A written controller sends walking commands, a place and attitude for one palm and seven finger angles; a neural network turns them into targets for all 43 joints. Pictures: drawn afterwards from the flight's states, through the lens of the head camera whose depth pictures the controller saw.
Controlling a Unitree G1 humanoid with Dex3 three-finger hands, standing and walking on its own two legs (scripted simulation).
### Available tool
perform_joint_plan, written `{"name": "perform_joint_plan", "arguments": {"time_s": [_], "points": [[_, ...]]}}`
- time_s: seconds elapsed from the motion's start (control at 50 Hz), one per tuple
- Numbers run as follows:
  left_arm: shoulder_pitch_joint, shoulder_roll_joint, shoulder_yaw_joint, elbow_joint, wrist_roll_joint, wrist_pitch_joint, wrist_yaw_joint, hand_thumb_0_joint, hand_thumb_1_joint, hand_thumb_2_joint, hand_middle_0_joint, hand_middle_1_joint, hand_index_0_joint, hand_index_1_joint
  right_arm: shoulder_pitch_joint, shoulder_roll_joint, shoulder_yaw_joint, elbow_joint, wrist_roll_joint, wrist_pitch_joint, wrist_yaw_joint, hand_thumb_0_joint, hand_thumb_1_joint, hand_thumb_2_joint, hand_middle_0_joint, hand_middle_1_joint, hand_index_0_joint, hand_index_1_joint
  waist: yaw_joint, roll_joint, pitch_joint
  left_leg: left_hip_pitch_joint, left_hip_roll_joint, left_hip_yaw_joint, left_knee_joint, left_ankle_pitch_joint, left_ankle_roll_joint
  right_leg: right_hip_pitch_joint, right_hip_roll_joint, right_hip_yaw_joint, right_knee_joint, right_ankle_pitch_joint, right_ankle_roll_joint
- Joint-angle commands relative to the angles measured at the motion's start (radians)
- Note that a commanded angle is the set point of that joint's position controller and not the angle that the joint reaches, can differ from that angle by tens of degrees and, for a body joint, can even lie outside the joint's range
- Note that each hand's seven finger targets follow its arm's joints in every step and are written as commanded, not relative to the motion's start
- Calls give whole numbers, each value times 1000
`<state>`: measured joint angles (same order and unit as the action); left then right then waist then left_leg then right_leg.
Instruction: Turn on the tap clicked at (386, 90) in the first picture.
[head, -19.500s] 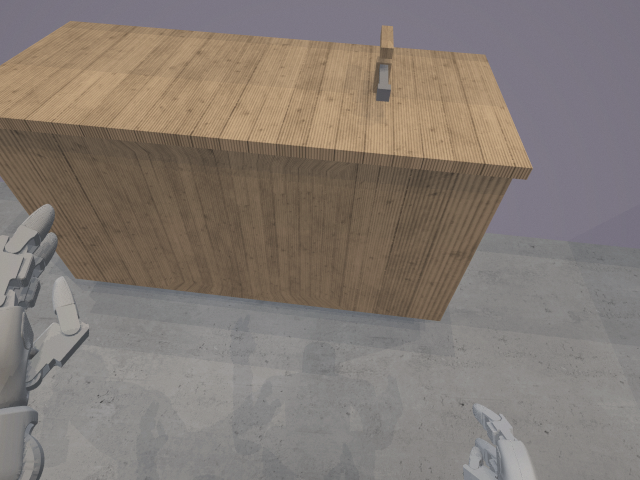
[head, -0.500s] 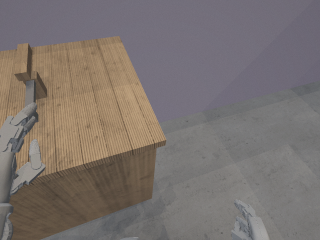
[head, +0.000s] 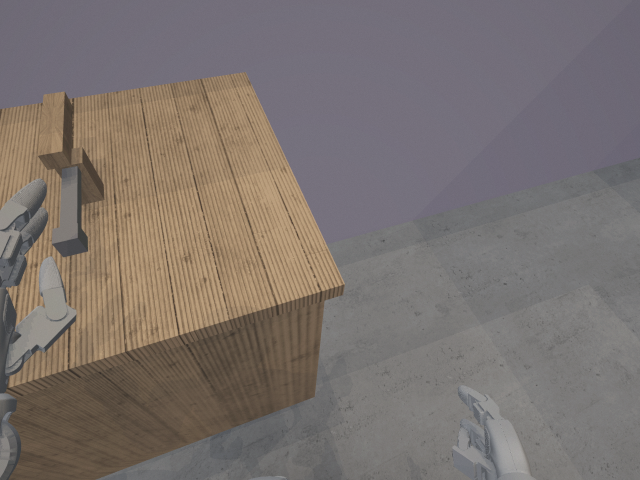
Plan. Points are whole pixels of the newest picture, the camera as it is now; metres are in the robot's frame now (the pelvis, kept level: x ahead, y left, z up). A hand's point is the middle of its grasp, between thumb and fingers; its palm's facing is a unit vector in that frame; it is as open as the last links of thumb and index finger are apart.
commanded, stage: look again from close up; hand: left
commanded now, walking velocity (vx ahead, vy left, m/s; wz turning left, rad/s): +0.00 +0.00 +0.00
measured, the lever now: (70, 240) +0.36 +0.34 +0.08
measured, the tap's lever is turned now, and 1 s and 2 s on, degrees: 0 0 0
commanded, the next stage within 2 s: come to a stop and stand still in 0.08 s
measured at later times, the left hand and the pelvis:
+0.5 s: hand (67, 335) +0.21 +0.23 +0.16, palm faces +0.28 -0.89 -0.37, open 7.4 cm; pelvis -0.02 +0.01 +0.00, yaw -1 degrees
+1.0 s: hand (42, 324) +0.21 +0.25 +0.17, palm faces +0.38 -0.84 -0.38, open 7.4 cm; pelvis -0.01 +0.00 +0.01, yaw +0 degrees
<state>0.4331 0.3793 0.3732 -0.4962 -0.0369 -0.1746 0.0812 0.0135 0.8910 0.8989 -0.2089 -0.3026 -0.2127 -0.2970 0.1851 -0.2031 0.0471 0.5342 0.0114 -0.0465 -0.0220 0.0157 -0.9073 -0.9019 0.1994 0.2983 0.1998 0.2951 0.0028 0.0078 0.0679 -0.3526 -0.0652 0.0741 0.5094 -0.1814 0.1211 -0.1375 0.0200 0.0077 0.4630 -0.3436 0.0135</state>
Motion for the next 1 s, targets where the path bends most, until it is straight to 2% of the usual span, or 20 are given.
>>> {"name": "perform_joint_plan", "arguments": {"time_s": [0.0, 0.08, 0.1, 0.12, 0.18, 0.2, 0.22, 0.24, 0.26, 0.28, 0.3, 0.32, 0.36, 0.42, 0.48, 0.56, 0.68, 0.74, 0.88, 0.98], "points": [[-7, 177, 137, -225, -6, -73, 23, 0, 900, 900, -200, -300, -200, -300, -68, -128, -62, -154, -2, -50, -5, 0, -900, -900, 200, 300, 200, 300, 0, 97, -243, 284, 182, -204, -106, 107, -70, -86, -37, -22, -65, 209, -41], [22, 191, 159, -153, -9, -63, 20, 0, 900, 900, -200, -300, -200, -300, -68, -136, -70, -150, 8, -40, -8, 0, -900, -900, 200, 300, 200, 300, -2, 60, -201, 222, 177, -200, -126, -19, -79, -76, -48, -7, -86, 212, -44], [27, 153, 126, -128, -16, -61, 15, 0, 900, 900, -200, -300, -200, -300, -68, -133, -67, -149, 7, -36, -7, 0, -900, -900, 200, 300, 200, 300, -4, 52, -185, 203, 180, -202, -144, -83, -77, -83, -45, -7, -93, 192, -42], [7, 162, 128, -136, -16, -61, 14, 0, 900, 900, -200, -300, -200, -300, -69, -133, -71, -154, 12, -37, -8, 0, -900, -900, 200, 300, 200, 300, -6, 49, -180, 195, 183, -212, -161, -125, -80, -81, -44, -4, -93, 175, -42], [-44, 183, 125, -153, -5, -57, 18, 0, 900, 900, -200, -300, -200, -300, -79, -138, -71, -154, 13, -44, -15, 0, -900, -900, 200, 300, 200, 300, -1, 81, -154, 178, 197, -239, -213, -235, -84, -95, -37, -6, -83, 129, -38], [-1011, 903, 647, -357, 117, -171, 29, 0, 900, 900, -200, -300, -200, -300, 8, -169, -96, -150, -43, -105, -4, 0, -900, -900, 200, 300, 200, 300, 31, -153, -25, -30, 155, -173, -63, -79, -68, -180, -111, 39, -94, 168, -63], [-482, 333, 248, 169, 32, -140, -5, 0, 900, 900, -200, -300, -200, -300, -70, -61, -36, -96, 1, -118, -6, 0, -900, -900, 200, 300, 200, 300, -8, -123, -153, 206, 149, -197, -42, 88, -73, -286, -121, 47, -93, 25, -69], [-218, 257, 194, 148, 10, -137, -12, 0, 900, 900, -200, -300, -200, -300, -27, -104, -82, -117, -6, -127, -5, 0, -900, -900, 200, 300, 200, 300, 36, -100, -164, 237, 169, -186, -96, 68, -94, -199, -74, 89, -128, 70, -69], [-199, 179, 109, 57, 2, -132, -18, 0, 900, 900, -200, -300, -200, -300, 3, -133, -98, -148, 7, -137, 4, 0, -900, -900, 200, 300, 200, 300, 23, 17, -206, 263, 154, -187, -117, 33, -91, -150, -71, 104, -100, 71, -63], [-177, 107, 40, -7, -10, -137, -24, 0, 900, 900, -200, -300, -200, -300, -20, -129, -106, -144, 24, -145, 13, 0, -900, -900, 200, 300, 200, 300, 25, 175, -273, 306, 173, -203, -142, 20, -88, -138, -68, 72, -29, 75, -56], [-177, 141, 47, -113, -3, -147, -21, 0, 900, 900, -200, -300, -200, -300, -14, -147, -110, -146, 15, -150, 26, 0, -900, -900, 200, 300, 200, 300, 29, 215, -275, 281, 198, -238, -180, -37, -74, -130, -57, 59, 7, 64, -39], [-140, 123, 29, -165, -2, -152, -18, 0, 900, 900, -200, -300, -200, -300, -27, -133, -104, -148, 14, -157, 35, 0, -900, -900, 200, 300, 200, 300, 33, 221, -255, 235, 210, -253, -211, -106, -72, -112, -51, 39, 21, 46, -38], [-93, 146, 47, -229, 3, -161, -5, 0, 900, 900, -200, -300, -200, -300, -36, -128, -97, -153, 9, -169, 41, 0, -900, -900, 200, 300, 200, 300, 36, 161, -219, 129, 211, -259, -267, -237, -90, -56, -46, 21, 5, 33, -45], [-67, 213, 134, -243, 3, -160, 22, 0, 900, 900, -200, -300, -200, -300, -40, -123, -93, -157, 2, -162, 20, 0, -900, -900, 200, 300, 200, 300, 27, 47, -195, 102, 199, -246, -253, -248, -111, -47, -52, 18, -42, 18, -54], [-103, 302, 237, -233, -1, -164, 38, 0, 900, 900, -200, -300, -200, -300, -44, -125, -89, -147, -6, -139, -10, 0, -900, -900, 200, 300, 200, 300, 19, 46, -182, 102, 195, -244, -246, -225, -120, -54, -53, 11, -55, 1, -55], [-101, 229, 188, -159, -14, -156, 27, 0, 900, 900, -200, -300, -200, -300, -29, -117, -89, -140, -3, -131, -20, 0, -900, -900, 200, 300, 200, 300, 8, 88, -198, 144, 190, -227, -234, -178, -116, -47, -49, 8, -79, 22, -56], [-70, 111, 56, -161, 1, -117, 23, 0, 900, 900, -200, -300, -200, -300, -40, -125, -86, -121, 8, -143, -10, 0, -900, -900, 200, 300, 200, 300, 6, 78, -206, 206, 194, -228, -238, -129, -129, -60, -47, 7, -112, 68, -47], [-88, 127, 54, -175, 13, -106, 31, 0, 900, 900, -200, -300, -200, -300, -46, -130, -85, -117, 3, -138, -13, 0, -900, -900, 200, 300, 200, 300, 8, 50, -193, 197, 190, -223, -238, -138, -125, -61, -46, 11, -116, 76, -46], [-126, 211, 141, -237, 10, -106, 46, 0, 900, 900, -200, -300, -200, -300, -74, -116, -72, -124, -8, -122, -35, 0, -900, -900, 200, 300, 200, 300, 14, 103, -196, 190, 188, -231, -249, -143, -123, -36, -41, 0, -99, 70, -48], [-45, 150, 108, -171, -3, -93, 36, 0, 900, 900, -200, -300, -200, -300, -67, -115, -73, -125, -4, -114, -29, 0, -900, -900, 200, 300, 200, 300, 12, 77, -198, 204, 177, -205, -231, -99, -126, -33, -42, 5, -134, 92, -52]]}}
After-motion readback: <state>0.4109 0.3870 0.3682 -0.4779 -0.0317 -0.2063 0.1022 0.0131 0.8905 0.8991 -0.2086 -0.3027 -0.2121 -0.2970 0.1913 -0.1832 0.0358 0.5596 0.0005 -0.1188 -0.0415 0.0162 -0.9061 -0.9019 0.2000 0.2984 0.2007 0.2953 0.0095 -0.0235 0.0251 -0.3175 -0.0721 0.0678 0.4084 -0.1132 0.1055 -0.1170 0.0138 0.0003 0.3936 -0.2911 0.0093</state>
